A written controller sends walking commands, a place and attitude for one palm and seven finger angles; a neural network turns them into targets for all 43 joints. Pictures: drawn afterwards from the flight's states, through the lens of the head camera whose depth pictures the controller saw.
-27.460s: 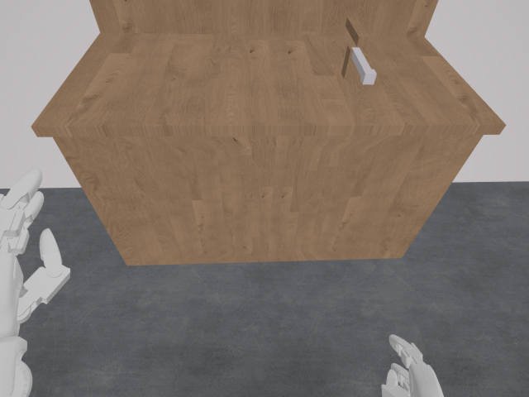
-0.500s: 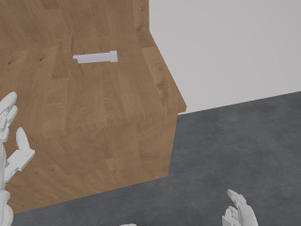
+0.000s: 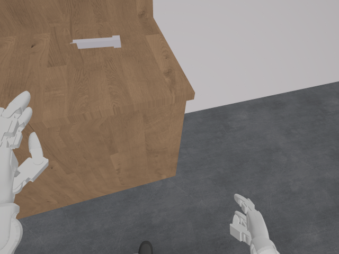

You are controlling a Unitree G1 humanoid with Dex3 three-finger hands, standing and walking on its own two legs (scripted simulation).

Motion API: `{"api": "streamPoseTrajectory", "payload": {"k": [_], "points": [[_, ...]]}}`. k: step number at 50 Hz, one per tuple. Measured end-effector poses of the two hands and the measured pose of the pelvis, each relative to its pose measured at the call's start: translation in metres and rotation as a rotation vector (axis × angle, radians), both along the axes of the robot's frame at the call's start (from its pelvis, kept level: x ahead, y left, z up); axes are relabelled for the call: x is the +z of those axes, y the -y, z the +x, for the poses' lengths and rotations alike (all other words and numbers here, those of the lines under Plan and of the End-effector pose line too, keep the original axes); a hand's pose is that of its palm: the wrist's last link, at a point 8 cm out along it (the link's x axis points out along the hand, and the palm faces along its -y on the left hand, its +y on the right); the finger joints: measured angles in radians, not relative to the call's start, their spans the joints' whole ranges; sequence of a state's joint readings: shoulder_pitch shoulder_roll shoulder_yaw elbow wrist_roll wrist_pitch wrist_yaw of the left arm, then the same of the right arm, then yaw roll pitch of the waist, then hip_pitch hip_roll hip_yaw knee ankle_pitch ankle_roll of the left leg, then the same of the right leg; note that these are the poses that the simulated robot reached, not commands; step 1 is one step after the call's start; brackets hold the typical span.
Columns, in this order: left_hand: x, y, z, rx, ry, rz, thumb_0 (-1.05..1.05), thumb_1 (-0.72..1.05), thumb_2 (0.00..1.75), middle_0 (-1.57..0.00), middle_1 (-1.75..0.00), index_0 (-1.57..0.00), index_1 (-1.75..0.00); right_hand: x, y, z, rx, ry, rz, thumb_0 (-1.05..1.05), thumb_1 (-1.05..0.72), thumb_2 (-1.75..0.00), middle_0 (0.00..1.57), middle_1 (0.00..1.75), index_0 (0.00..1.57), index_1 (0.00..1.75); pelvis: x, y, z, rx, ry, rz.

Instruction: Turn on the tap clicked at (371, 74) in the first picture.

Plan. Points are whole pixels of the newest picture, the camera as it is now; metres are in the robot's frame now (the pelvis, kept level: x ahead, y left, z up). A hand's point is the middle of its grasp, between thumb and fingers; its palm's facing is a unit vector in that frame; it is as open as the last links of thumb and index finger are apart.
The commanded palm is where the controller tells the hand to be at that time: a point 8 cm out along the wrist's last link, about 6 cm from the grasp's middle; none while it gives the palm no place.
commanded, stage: step back with the hand held close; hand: left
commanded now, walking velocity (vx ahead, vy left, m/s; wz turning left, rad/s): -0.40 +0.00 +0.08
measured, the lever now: (116, 41) +0.71 +0.26 +0.10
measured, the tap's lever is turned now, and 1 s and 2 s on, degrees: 84 84 84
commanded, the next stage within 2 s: stop stepping back and stand still in 0.14 s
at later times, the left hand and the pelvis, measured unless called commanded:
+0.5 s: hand out of the picture +0.07 +0.19 +0.17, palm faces +0.36 -0.83 -0.43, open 7.4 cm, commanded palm +0.04 +0.24 +0.18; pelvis -0.13 -0.04 +0.01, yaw +0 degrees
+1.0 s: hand out of the picture +0.02 +0.21 +0.17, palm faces +0.49 -0.79 -0.36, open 7.4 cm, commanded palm -0.03 +0.25 +0.18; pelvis -0.16 -0.04 +0.00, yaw +6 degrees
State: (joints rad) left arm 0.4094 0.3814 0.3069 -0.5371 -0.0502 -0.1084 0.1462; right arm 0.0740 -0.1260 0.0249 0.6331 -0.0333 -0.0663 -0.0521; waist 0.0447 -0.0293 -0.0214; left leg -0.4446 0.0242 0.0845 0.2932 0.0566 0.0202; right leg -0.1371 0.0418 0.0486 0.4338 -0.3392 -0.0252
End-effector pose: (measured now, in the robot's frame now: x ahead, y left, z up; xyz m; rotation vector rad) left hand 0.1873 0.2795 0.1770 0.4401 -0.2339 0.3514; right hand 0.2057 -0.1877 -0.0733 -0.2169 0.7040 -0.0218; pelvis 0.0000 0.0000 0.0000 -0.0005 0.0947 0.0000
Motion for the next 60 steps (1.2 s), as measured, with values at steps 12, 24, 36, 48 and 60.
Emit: {"api": "streamPoseTrajectory", "payload": {"k": [12,24,36,48,60], "points": [[0.009,0.021,-0.046,-0.093,-0.006,0.074,0.02,0.89,0.90,-0.21,-0.31,-0.22,-0.30,-0.004,0.077,-0.110,-0.201,-0.110,-0.081,0.01,-0.91,-0.90,0.21,0.30,0.20,0.30,0.003,0.014,-0.047,-0.039,0.042,-0.003],[0.009,0.054,-0.147,-0.021,-0.054,0.050,0.02,0.89,0.90,-0.21,-0.31,-0.22,-0.30,-0.005,0.107,-0.197,-0.195,-0.077,-0.070,0.01,-0.91,-0.90,0.20,0.30,0.20,0.30,0.006,0.040,-0.123,-0.015,0.069,0.043],[-0.002,0.025,-0.194,0.120,-0.004,-0.012,0.02,0.89,0.90,-0.21,-0.30,-0.21,-0.30,-0.020,0.091,-0.232,-0.133,-0.073,-0.062,0.01,-0.91,-0.90,0.21,0.30,0.20,0.30,-0.001,0.032,-0.162,0.063,0.100,0.028],[0.003,0.033,-0.206,0.142,0.025,0.006,0.02,0.89,0.90,-0.21,-0.30,-0.21,-0.30,-0.029,0.063,-0.211,-0.019,-0.063,0.023,0.01,-0.91,-0.90,0.21,0.30,0.20,0.30,-0.006,0.043,-0.165,0.100,0.133,0.015],[0.001,0.014,-0.200,0.159,0.015,0.011,0.02,0.89,0.90,-0.21,-0.31,-0.21,-0.30,0.000,0.064,-0.180,-0.019,0.015,-0.049,0.01,-0.91,-0.90,0.21,0.30,0.20,0.30,0.000,0.034,-0.154,0.085,0.133,0.010]]}}
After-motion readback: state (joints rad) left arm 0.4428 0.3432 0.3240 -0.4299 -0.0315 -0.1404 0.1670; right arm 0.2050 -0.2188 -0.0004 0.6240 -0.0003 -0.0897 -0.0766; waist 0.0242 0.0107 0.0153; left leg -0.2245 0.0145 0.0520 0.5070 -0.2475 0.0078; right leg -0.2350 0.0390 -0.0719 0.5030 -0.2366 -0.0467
